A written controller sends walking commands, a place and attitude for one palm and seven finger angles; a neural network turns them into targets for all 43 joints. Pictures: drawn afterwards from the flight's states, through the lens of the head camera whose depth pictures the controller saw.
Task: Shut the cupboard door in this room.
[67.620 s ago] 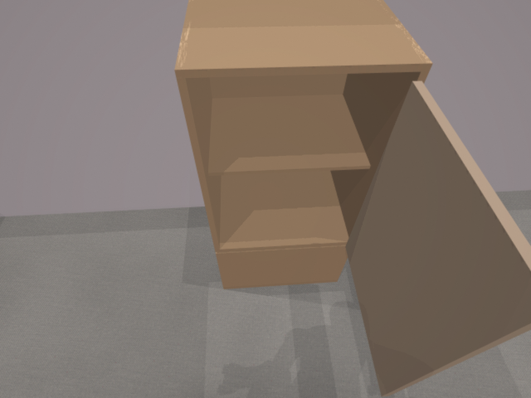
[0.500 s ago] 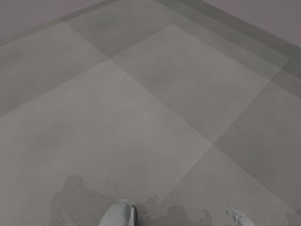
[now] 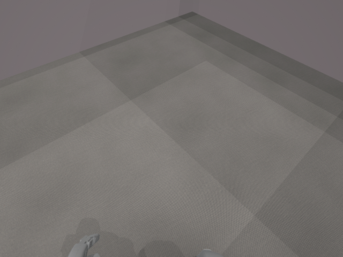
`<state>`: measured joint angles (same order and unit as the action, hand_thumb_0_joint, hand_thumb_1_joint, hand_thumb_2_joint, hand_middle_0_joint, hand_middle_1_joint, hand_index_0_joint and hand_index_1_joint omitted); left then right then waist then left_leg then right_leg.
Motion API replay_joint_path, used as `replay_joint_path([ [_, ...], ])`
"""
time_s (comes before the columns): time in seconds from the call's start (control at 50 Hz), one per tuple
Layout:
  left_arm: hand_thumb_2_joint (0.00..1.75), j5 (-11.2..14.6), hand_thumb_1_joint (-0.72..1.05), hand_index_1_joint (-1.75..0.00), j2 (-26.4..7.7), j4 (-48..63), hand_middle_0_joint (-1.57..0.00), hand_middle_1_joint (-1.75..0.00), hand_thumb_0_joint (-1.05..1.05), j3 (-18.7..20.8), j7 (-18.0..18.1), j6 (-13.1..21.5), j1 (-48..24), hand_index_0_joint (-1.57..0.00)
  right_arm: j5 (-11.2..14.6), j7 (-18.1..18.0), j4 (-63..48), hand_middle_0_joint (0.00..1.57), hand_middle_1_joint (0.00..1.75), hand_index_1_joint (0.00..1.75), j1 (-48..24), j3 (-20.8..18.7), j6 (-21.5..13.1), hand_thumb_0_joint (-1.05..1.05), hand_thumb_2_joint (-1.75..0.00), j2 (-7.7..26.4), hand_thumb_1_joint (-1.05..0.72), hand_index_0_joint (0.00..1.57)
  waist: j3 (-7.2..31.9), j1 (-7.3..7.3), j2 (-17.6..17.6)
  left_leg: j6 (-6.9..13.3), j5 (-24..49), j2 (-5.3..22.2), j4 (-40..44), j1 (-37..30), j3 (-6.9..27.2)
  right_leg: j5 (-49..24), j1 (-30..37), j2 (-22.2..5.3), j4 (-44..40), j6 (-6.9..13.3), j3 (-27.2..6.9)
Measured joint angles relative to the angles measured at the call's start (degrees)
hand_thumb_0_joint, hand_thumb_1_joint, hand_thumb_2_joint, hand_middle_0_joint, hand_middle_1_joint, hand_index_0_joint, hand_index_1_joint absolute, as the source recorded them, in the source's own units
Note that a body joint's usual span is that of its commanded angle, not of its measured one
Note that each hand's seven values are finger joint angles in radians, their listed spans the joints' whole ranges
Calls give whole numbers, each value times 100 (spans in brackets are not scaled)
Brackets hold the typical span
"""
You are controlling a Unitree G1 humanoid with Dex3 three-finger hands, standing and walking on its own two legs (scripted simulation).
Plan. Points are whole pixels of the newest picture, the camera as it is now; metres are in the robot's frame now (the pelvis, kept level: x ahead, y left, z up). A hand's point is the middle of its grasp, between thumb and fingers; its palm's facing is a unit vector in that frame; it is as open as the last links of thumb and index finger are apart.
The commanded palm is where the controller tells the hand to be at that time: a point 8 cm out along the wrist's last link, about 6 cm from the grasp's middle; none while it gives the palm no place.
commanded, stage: turn to face it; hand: left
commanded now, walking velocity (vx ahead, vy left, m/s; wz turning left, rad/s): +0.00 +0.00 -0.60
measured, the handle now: out of the picture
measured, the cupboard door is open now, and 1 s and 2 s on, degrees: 27 27 27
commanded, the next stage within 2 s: none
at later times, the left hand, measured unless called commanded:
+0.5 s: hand (101, 239) +0.19 +0.20 -0.17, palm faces -0.16 -0.97 -0.19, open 7.4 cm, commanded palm none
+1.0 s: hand (140, 201) +0.30 +0.10 -0.16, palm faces -0.51 -0.83 -0.23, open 7.4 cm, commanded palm none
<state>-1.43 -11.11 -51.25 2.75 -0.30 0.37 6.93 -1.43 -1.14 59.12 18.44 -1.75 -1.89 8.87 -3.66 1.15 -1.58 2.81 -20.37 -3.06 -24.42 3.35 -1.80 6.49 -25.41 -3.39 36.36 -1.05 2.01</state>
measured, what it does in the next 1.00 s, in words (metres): walks ahead, turning right: right foot, then left foot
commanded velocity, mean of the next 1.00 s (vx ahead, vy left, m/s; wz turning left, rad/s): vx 0.00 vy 0.00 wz -0.60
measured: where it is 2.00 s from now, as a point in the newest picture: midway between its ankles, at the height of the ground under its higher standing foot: outside the picture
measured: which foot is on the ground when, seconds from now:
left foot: down 0.00-0.04, up 0.06-0.36, down 0.38-0.76, up 0.78-1.00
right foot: up 0.00-0.00, down 0.02-0.38, up 0.40-0.74, down 0.76-1.00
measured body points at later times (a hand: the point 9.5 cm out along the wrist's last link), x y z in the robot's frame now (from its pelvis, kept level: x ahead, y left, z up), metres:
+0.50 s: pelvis +0.08 +0.01 +0.00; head +0.13 +0.03 +0.45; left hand +0.20 +0.25 -0.15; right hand +0.12 -0.24 -0.12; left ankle +0.10 +0.12 -0.73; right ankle +0.05 -0.11 -0.67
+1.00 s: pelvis +0.11 -0.02 +0.00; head +0.16 -0.04 +0.45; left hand +0.32 +0.15 -0.14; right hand +0.04 -0.29 -0.14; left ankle +0.19 +0.10 -0.69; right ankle +0.05 -0.12 -0.73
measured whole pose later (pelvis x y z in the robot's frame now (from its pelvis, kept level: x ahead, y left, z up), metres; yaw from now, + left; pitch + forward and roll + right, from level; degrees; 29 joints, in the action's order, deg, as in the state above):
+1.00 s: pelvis +0.11 -0.02 +0.00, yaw -32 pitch +1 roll +0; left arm -1.7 -12.4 -50.1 3.5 -0.4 -2.8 10.0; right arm -0.7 -0.8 50.7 9.9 -3.1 2.7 14.3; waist -5.3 0.2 -0.3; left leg -4.6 -24.7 3.9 -51.6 25.9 -2.3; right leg 16.3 -16.0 0.6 31.0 0.5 -1.9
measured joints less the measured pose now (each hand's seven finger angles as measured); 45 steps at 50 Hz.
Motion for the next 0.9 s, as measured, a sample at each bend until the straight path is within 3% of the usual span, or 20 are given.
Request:
replay_joint_path([
  [0.04,90,-12,91,-30,77,-49,-20,-29,0,-28,-7,53,110,-19,31,-12,81,20,30,30,45,-15,43,1,-90,25,-91,21,-13,-34,95,-88,-449,127,-589,67,-122,271,371,172,-349,134,26],
  [0.1,90,3,91,-30,239,-163,-20,-29,0,-67,27,94,189,-19,84,-38,101,20,30,30,-187,-57,174,1,-90,88,-91,20,-205,12,289,-262,-1060,256,-2572,896,-17,579,415,410,-251,295,17],
  [0.16,90,31,92,-30,328,-235,-20,-30,0,9,124,-26,300,-20,96,-45,-15,20,30,30,-379,-65,274,1,-90,101,-91,20,-253,-1,263,-383,-1010,325,-3544,1642,51,426,580,498,-593,348,-56],
  [0.24,90,-12,94,-30,190,-288,-21,-30,-1,125,134,-138,421,-20,59,-22,-247,20,30,30,-590,-82,349,1,-90,93,-91,20,-150,-81,164,-490,-627,479,-3087,2074,73,318,653,549,-903,320,-210],
  [0.34,90,-17,93,-30,20,-310,-21,-30,0,208,72,-256,557,-20,77,-25,-528,20,30,30,-839,-76,304,1,-90,105,-91,20,-55,-208,45,-524,-159,469,-1620,1785,155,418,596,626,-785,202,-536],
  [0.38,90,22,92,-30,-31,-284,-20,-30,0,234,54,-320,630,-20,71,-36,-636,20,30,30,-851,-49,215,1,-90,136,-91,20,38,-213,44,-435,212,499,-824,1469,146,573,484,698,-524,122,-649],
  [0.4,90,44,92,-30,-79,-293,-20,-30,0,252,39,-357,616,-20,49,-45,-664,20,30,30,-869,-40,191,0,-90,116,-91,20,40,-216,-21,-341,276,476,-844,1453,73,966,383,681,-222,115,-686],
  [0.44,90,28,92,-30,-164,-289,-20,-30,0,279,-9,-424,577,-20,-6,-51,-720,20,30,30,-889,3,175,0,-90,86,-91,20,14,-252,-80,-230,289,519,-841,1329,-106,1748,83,649,799,52,-544],
  [0.5,90,23,92,-30,-266,-217,-20,-30,1,315,-90,-449,503,-19,-40,-63,-782,20,30,30,-863,57,187,0,-90,80,-91,21,-26,-279,-49,-202,354,652,-556,1039,-310,1974,-244,521,2050,-71,-229],
  [0.54,90,31,91,-30,-308,-139,-20,-29,1,320,-123,-457,462,-19,-46,-59,-791,20,30,30,-853,66,202,0,-90,102,-90,21,-41,-296,2,-217,377,751,-406,886,-452,1922,-274,396,2246,-131,-70],
  [0.6,90,26,91,-30,-346,-41,-20,-29,1,314,-150,-476,385,-19,-47,-35,-785,20,30,30,-835,42,211,0,-90,148,-90,21,-64,-277,80,-262,328,890,-334,738,-680,1788,-112,233,1871,-156,65],
  [0.7,90,4,91,-30,-365,71,-20,-29,1,276,-173,-453,214,-19,-45,17,-748,20,30,30,-756,-43,248,0,-90,271,-90,21,-133,-150,216,-401,26,1131,-651,679,-1053,1614,401,166,769,-53,215],
  [0.76,90,-11,91,-30,-398,193,-20,-29,1,225,-185,-329,151,-19,4,54,-722,20,30,30,-599,-111,300,0,-90,390,-90,21,-109,-95,251,-533,-334,1278,-1344,903,-1179,993,903,197,-239,124,288],
  [0.78,90,-9,91,-30,-354,191,-20,-29,1,207,-154,-256,100,-19,28,55,-684,20,30,30,-608,-141,355,0,-90,471,-90,21,-142,-95,341,-574,-663,1293,-1904,1141,-979,1146,852,258,-144,179,279],
  [0.84,90,16,91,-30,-206,235,-20,-29,0,138,-37,-175,82,-19,62,-20,-604,20,30,30,-712,-187,536,1,-90,639,-91,21,-246,-86,450,-644,-1098,972,-3560,1899,-280,1265,813,344,-54,233,156],
  [0.9,90,7,91,-30,-137,219,-20,-30,0,98,26,-224,174,-20,62,-12,-646,20,30,30,-802,-183,546,1,-90,663,-91,20,-256,-87,362,-715,-782,811,-3911,2313,-101,1080,912,376,-340,214,-52],
])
